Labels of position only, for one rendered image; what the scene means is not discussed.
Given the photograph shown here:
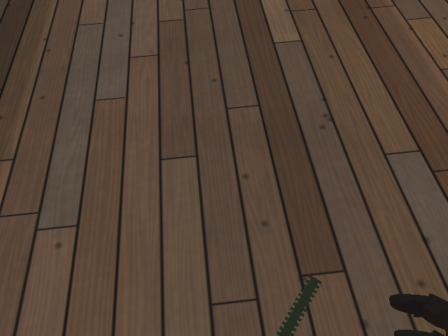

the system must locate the robot right hand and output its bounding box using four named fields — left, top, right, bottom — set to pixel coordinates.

left=389, top=293, right=448, bottom=336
